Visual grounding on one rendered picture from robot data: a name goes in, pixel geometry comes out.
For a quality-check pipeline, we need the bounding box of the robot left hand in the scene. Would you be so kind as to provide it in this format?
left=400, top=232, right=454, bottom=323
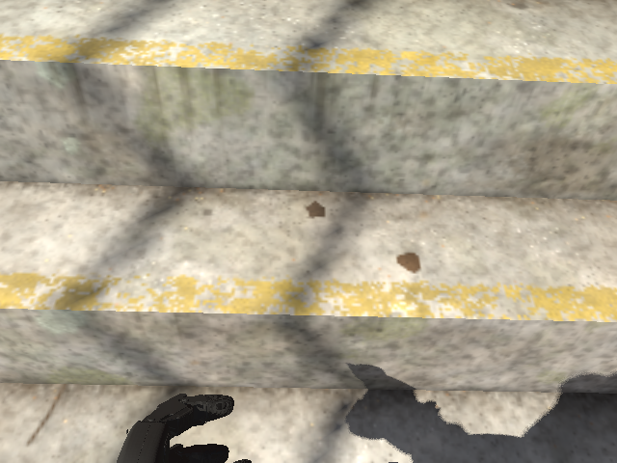
left=117, top=394, right=252, bottom=463

